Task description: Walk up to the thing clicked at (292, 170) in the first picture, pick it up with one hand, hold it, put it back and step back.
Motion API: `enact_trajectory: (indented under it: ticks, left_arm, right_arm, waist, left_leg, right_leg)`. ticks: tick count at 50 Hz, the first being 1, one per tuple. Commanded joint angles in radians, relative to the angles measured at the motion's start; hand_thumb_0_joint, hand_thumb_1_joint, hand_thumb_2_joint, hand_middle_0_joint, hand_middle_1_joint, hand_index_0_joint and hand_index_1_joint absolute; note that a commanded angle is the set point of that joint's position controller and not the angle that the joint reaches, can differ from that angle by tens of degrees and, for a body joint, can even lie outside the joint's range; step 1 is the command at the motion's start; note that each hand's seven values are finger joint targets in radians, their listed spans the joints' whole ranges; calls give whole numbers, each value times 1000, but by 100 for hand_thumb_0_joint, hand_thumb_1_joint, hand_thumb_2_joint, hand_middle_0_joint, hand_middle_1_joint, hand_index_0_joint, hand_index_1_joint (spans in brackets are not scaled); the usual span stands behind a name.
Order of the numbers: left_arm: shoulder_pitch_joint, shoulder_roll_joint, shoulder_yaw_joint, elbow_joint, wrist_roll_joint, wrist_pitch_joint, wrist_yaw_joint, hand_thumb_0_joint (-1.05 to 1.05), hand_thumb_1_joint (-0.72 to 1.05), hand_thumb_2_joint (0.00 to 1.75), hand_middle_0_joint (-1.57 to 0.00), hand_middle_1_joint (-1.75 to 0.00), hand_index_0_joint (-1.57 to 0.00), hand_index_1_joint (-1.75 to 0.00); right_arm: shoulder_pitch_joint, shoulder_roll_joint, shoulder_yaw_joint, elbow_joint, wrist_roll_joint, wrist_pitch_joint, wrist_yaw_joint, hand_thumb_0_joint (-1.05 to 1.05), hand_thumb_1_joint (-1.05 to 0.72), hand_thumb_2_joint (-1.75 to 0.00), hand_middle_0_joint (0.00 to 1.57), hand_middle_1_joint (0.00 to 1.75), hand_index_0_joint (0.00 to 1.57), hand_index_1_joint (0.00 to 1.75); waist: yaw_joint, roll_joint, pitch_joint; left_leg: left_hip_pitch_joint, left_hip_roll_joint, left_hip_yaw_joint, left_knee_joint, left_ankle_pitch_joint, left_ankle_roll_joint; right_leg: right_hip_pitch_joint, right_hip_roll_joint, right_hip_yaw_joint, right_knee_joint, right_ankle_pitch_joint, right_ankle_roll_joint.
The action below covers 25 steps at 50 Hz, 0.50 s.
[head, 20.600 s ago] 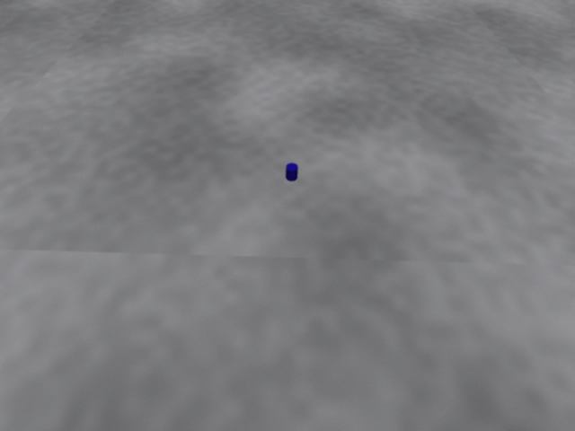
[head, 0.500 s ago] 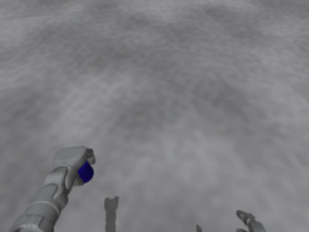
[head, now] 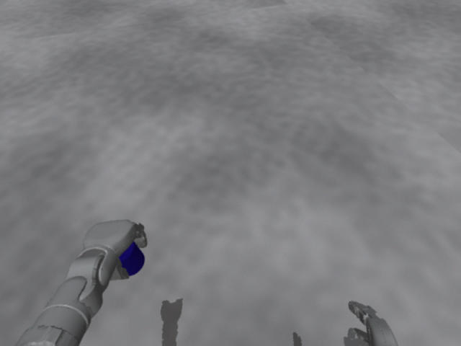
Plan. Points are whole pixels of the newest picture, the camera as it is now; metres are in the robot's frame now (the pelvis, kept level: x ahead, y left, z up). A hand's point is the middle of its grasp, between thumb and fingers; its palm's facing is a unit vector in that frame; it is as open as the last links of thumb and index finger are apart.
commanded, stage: hold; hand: left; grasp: from above
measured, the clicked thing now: (125, 255) +0.31 +0.22 -0.07
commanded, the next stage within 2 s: crouch in 0.84 s
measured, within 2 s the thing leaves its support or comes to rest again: neither
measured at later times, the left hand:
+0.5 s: hand (117, 257) +0.29 +0.22 -0.03, palm faces -0.46 -0.07 -0.89, open 8.3 cm
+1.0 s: hand (120, 252) +0.30 +0.22 -0.04, palm faces -0.46 -0.07 -0.89, open 8.3 cm
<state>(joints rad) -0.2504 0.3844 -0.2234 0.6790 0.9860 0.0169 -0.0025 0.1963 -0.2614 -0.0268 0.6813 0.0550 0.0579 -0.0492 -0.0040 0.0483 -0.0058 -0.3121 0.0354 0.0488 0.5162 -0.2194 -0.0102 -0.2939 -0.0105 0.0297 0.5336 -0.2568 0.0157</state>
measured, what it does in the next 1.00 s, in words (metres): stands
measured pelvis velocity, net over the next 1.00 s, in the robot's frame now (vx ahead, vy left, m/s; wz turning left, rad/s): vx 0.01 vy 0.00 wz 0.00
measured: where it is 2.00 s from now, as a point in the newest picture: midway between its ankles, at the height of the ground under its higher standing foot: outside the picture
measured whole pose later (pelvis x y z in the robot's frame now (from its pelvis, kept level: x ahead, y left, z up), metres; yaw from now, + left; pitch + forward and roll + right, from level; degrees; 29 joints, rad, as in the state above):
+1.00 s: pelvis +0.01 +0.00 +0.00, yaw +0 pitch +0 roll +0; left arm -0.24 0.38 -0.22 0.64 0.98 0.02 -0.03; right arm 0.19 -0.26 -0.03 0.68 0.06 0.07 -0.06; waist 0.00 0.05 0.00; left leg -0.26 0.03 0.05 0.46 -0.21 -0.01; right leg -0.24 -0.01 0.03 0.48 -0.25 0.01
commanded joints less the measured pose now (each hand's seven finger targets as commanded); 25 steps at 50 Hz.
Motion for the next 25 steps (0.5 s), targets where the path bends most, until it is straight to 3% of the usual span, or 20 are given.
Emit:
enact_trajectory:
  ticks: [1, 7, 8, 11, 12, 16, 18, 21, 24, 25]
  left_arm:
    - [-357, 221, 108, -219, -1, -3, 46, 0, 60, 55, -91, -69, -98, -62]
    - [-362, 214, 99, -241, -5, 2, 30, 0, 60, 54, -90, -69, -97, -62]
    - [-342, 231, 116, -224, -6, 3, 27, 0, 61, 55, -92, -69, -99, -62]
    - [-337, 216, 98, -245, -3, 4, 13, 0, 60, 56, -91, -69, -97, -62]
    - [-350, 244, 122, -252, -2, 2, 14, 0, 60, 56, -92, -68, -98, -62]
    - [-354, 204, 84, -251, -2, -1, 3, 0, 62, 53, -92, -69, -99, -62]
    - [-343, 226, 108, -249, -8, -2, 4, 0, 62, 55, -92, -69, -99, -62]
    - [-334, 207, 93, -250, -12, -2, 2, 0, 63, 56, -93, -70, -100, -63]
    - [-346, 231, 119, -253, 5, -2, 14, 0, 61, 57, -94, -68, -99, -62]
    - [-352, 219, 106, -260, 6, -2, 15, 0, 62, 57, -93, -69, -99, -63]
  right_arm:
    - [-100, -125, -44, -134, 1, -44, -9, 0, -91, -90, 20, 30, 20, 30]
    - [-105, -122, -39, -134, 4, -47, -11, 0, -91, -90, 20, 30, 20, 30]
    - [-111, -123, -39, -131, 5, -46, -12, 0, -91, -90, 20, 30, 20, 30]
    - [-120, -119, -37, -141, 7, -46, -12, 0, -91, -90, 20, 30, 20, 30]
    - [-114, -125, -40, -138, 7, -45, -13, 0, -91, -90, 20, 30, 20, 30]
    - [-113, -117, -34, -135, 7, -47, -14, 0, -91, -90, 20, 30, 20, 30]
    - [-118, -117, -34, -137, 8, -45, -15, 0, -91, -90, 20, 30, 20, 30]
    - [-118, -116, -35, -137, 7, -43, -15, 0, -91, -90, 20, 30, 20, 30]
    - [-117, -116, -37, -134, 6, -40, -16, 0, -91, -91, 20, 30, 20, 30]
    - [-116, -116, -37, -133, 6, -41, -15, 0, -91, -90, 20, 30, 20, 30]
  waist:
    - [8, -15, -246]
    - [4, -35, -238]
    - [13, -37, -235]
    - [16, -33, -234]
    - [16, -20, -249]
    - [4, -37, -238]
    - [19, -20, -231]
    - [14, -29, -238]
    - [16, -13, -249]
    - [11, -29, -264]
  left_leg:
    - [154, -43, -4, -72, 89, 22]
    - [163, -42, -4, -83, 73, 26]
    - [165, -42, -4, -88, 81, 26]
    - [165, -43, -5, -91, 103, 25]
    - [176, -41, -5, -88, 108, 22]
    - [182, -39, -6, -94, 109, 25]
    - [175, -43, -3, -95, 124, 22]
    - [186, -42, -2, -93, 140, 23]
    - [197, -43, -1, -94, 147, 22]
    - [201, -42, -2, -89, 163, 24]
  right_leg:
    - [25, 38, -17, -113, 83, -18]
    - [29, 36, -15, -127, 71, -16]
    - [38, 36, -16, -129, 74, -17]
    - [42, 36, -18, -127, 93, -18]
    - [49, 37, -16, -125, 96, -19]
    - [39, 40, -18, -129, 100, -20]
    - [47, 37, -19, -133, 108, -21]
    - [51, 38, -20, -131, 126, -18]
    - [52, 36, -19, -130, 132, -20]
    - [56, 38, -20, -127, 149, -19]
